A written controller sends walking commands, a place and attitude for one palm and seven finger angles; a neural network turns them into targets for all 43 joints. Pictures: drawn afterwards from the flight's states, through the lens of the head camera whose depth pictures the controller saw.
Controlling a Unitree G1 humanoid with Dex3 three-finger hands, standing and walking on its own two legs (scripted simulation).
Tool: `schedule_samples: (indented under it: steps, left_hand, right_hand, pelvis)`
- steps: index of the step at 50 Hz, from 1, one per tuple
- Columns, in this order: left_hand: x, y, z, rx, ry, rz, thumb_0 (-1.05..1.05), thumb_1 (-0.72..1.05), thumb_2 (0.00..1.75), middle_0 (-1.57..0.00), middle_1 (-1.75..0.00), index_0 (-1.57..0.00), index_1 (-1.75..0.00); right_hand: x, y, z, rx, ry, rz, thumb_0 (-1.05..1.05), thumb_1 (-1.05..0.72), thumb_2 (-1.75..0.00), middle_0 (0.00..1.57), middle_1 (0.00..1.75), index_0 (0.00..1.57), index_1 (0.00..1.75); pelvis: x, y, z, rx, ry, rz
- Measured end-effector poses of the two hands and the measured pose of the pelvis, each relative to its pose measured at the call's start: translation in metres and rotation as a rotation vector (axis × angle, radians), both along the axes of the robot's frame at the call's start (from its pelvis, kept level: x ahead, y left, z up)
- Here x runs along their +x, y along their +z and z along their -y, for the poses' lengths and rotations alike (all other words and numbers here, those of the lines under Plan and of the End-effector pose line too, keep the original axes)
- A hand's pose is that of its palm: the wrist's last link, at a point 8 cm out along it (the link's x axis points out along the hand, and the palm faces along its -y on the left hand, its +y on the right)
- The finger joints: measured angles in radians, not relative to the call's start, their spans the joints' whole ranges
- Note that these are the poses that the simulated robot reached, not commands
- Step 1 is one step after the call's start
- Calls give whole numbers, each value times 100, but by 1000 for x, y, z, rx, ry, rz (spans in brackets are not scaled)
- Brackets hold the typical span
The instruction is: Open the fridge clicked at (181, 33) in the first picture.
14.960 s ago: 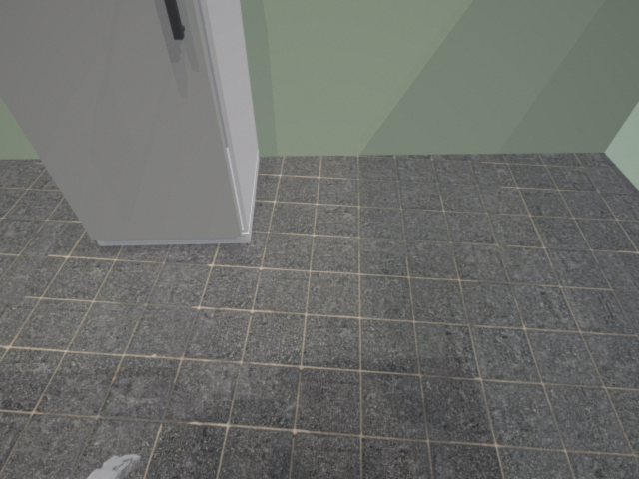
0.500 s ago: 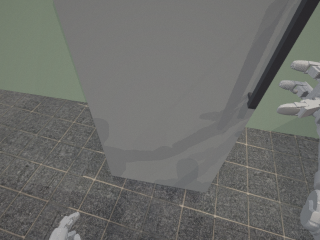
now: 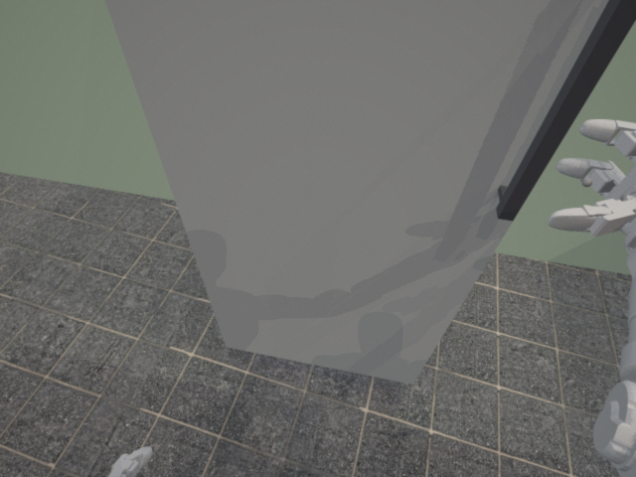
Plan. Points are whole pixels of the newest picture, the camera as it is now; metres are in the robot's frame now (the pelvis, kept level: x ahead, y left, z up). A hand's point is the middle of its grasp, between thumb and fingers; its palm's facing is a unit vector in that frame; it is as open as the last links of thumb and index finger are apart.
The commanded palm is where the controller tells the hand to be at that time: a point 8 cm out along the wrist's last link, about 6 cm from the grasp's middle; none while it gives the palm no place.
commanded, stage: move the hooked fingers beside the handle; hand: right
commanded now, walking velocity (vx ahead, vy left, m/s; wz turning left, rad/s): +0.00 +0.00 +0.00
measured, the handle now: (558, 104) +0.48 -0.21 +0.25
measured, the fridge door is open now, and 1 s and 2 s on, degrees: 0 0 0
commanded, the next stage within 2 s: feel for the door with the fingertips in 0.42 s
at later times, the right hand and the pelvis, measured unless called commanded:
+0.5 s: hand (584, 185) +0.42 -0.25 +0.20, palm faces +0.11 +0.99 -0.02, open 14.0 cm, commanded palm +0.39 -0.30 +0.20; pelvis -0.01 +0.00 +0.00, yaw -1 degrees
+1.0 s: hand (553, 178) +0.42 -0.21 +0.20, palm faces +0.13 +0.99 -0.01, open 14.2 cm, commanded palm +0.39 -0.26 +0.20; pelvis -0.01 +0.01 +0.00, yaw +0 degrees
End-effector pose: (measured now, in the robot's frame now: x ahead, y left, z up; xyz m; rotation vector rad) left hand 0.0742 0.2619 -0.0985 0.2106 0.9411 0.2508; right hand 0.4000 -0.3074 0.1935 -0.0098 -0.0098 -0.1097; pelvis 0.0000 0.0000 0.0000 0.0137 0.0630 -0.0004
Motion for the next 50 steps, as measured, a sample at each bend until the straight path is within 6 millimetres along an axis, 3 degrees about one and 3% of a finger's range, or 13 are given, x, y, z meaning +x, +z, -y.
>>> schedule_samples:
  steps: [8,16,38,50]
  left_hand:
    - [24,6,6,-11,-24,68,1,90,90,-20,-30,-20,-30]
    - [33,7,7,-16,-46,83,1,90,90,-20,-30,-20,-30]
    - [8,0,1,-24,-13,37,1,90,90,-20,-30,-20,-30]
    - [22,4,3,-37,-31,86,1,90,90,-20,-30,-20,-30]
  right_hand:
    - [-3,2,2,-1,-16,-2,-1,50,-30,30,120,30,120]
    - [-13,6,3,1,-12,6,-1,50,-30,30,120,30,120]
    - [-2,8,-33,-4,25,8,-1,50,-30,30,120,30,120]
    - [-11,9,-46,-4,-18,6,-1,50,-30,28,119,26,118]
  pelvis:
    - [1,0,0,-1,1,5]
    - [0,0,-2,-1,-6,15]
    - [-4,1,-4,-4,0,20]
    - [-9,2,-9,-7,-1,42]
